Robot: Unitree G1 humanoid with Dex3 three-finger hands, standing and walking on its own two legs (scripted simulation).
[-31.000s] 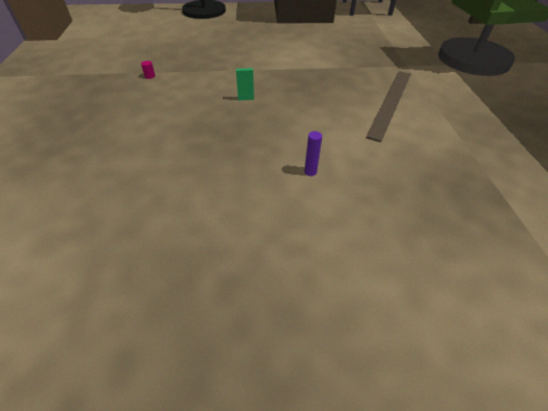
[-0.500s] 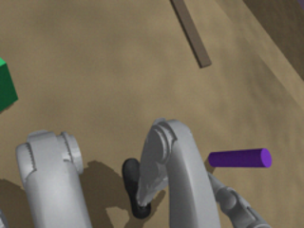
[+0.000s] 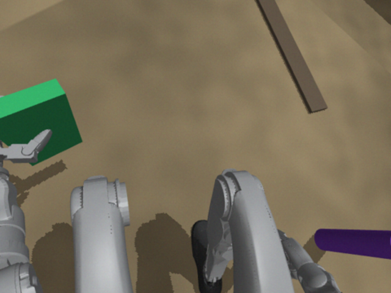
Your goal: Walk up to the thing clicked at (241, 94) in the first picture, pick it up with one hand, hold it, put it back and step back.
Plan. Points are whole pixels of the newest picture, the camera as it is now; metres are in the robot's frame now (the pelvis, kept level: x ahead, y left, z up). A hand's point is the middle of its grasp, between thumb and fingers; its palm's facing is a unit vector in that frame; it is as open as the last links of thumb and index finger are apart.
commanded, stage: settle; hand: left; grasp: from the side
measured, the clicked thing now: (42, 129) +0.41 +0.29 -0.08
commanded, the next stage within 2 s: lift in 1.12 s
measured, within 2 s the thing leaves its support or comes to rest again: neither
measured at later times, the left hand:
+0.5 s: hand (16, 111) +0.41 +0.30 +0.00, palm faces +0.34 -0.94 -0.01, open 8.0 cm
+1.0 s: hand (12, 109) +0.40 +0.29 +0.03, palm faces +0.33 -0.94 -0.03, open 8.0 cm
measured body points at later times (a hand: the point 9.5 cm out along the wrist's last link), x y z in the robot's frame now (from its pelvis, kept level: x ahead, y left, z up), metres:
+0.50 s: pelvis +0.01 -0.01 +0.04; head +0.21 +0.06 +0.43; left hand +0.38 +0.35 +0.01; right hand +0.19 -0.26 -0.09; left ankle +0.08 +0.13 -0.29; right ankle +0.11 -0.12 -0.29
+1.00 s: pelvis +0.01 -0.01 +0.06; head +0.20 +0.06 +0.46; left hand +0.38 +0.34 +0.03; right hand +0.17 -0.26 -0.07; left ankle +0.08 +0.13 -0.29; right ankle +0.11 -0.12 -0.29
